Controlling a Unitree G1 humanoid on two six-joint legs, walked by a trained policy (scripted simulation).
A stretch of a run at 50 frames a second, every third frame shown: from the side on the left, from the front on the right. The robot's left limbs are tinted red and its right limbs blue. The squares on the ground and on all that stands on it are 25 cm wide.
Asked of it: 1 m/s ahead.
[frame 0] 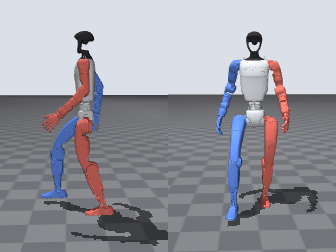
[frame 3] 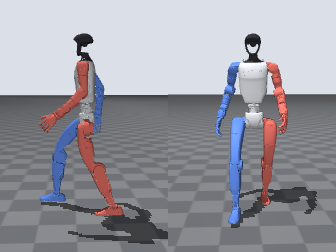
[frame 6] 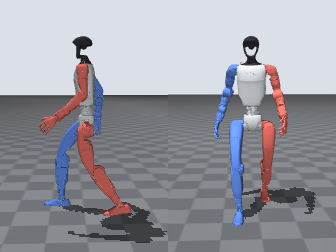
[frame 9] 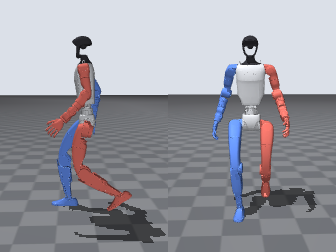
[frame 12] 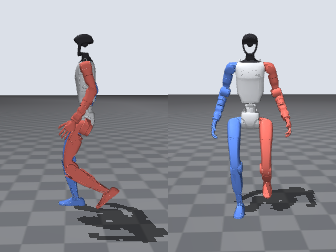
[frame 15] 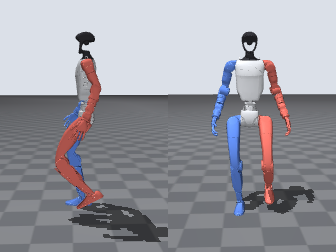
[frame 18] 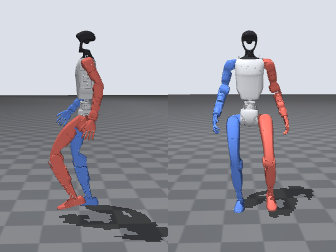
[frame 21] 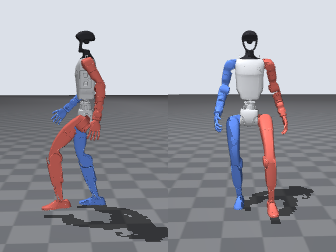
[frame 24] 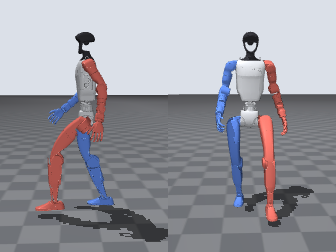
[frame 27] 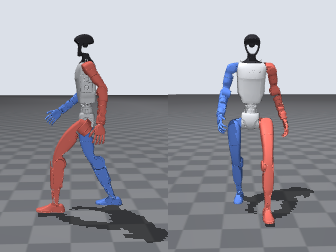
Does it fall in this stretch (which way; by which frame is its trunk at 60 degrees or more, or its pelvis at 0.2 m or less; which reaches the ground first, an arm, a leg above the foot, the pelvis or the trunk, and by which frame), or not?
no
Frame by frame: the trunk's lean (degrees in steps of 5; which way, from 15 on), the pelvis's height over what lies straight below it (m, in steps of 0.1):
0: 0, 0.8
3: 0, 0.8
6: 5, 0.7
9: 5, 0.7
12: 5, 0.8
15: 0, 0.8
18: 0, 0.8
21: 0, 0.8
24: 0, 0.8
27: 0, 0.8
